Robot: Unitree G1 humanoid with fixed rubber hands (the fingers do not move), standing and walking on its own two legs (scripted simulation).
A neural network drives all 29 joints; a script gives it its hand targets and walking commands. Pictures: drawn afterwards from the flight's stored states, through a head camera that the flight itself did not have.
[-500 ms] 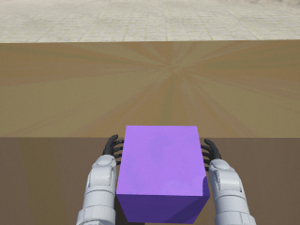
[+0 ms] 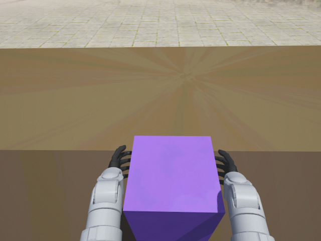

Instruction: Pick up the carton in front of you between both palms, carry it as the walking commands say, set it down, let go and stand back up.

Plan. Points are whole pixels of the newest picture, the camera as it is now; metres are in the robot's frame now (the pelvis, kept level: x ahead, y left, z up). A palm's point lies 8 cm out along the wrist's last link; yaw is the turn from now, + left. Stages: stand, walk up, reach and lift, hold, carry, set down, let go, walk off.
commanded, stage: reach and lift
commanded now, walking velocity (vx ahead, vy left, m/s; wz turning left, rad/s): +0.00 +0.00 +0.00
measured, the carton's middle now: (171, 190) +0.29 +0.00 -0.05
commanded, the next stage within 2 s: hold in 0.20 s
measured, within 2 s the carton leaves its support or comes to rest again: neither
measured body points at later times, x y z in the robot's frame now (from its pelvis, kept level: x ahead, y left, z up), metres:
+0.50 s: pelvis -0.01 +0.00 +0.00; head -0.06 +0.00 +0.45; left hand +0.30 +0.15 +0.05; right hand +0.29 -0.15 +0.04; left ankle +0.00 +0.13 -0.75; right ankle +0.01 -0.13 -0.74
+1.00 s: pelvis -0.01 +0.00 +0.00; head -0.05 +0.00 +0.45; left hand +0.30 +0.15 +0.05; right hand +0.29 -0.15 +0.04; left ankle +0.00 +0.13 -0.74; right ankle +0.01 -0.13 -0.74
